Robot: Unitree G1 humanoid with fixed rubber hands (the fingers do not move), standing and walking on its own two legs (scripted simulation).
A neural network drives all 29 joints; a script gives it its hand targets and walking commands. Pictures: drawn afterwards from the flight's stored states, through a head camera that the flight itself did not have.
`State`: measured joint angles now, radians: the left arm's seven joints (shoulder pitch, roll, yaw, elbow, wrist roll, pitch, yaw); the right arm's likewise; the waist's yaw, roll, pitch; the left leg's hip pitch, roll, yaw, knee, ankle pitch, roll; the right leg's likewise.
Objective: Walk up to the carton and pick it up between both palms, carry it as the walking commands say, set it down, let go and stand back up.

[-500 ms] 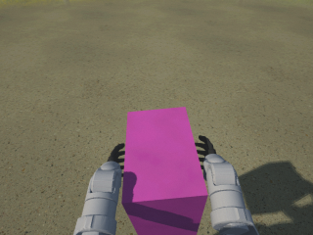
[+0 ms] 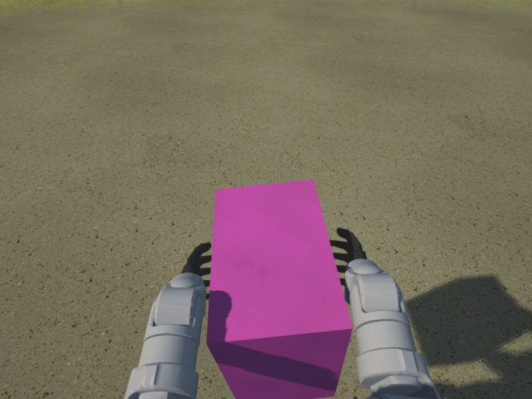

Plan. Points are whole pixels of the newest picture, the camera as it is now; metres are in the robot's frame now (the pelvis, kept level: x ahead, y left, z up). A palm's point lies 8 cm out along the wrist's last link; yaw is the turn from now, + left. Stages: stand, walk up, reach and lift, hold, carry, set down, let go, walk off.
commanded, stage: hold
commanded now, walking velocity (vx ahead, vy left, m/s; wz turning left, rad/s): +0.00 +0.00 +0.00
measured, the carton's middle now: (275, 294) +0.31 +0.00 -0.02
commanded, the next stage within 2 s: carry in 0.98 s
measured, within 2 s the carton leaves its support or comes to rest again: neither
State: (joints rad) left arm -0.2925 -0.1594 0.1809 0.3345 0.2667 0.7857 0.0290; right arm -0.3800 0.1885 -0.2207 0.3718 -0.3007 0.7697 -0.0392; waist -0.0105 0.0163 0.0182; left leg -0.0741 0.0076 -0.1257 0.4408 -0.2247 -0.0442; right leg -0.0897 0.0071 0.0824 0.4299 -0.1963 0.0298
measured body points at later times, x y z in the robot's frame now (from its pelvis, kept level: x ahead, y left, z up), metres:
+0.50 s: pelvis +0.00 +0.00 +0.00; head -0.06 +0.00 +0.45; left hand +0.28 +0.13 +0.03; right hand +0.30 -0.13 +0.05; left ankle +0.03 +0.15 -0.74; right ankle +0.04 -0.14 -0.74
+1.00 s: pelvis -0.01 +0.00 +0.00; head -0.05 -0.01 +0.45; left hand +0.29 +0.13 +0.03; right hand +0.31 -0.13 +0.04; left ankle +0.02 +0.15 -0.74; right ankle +0.04 -0.14 -0.74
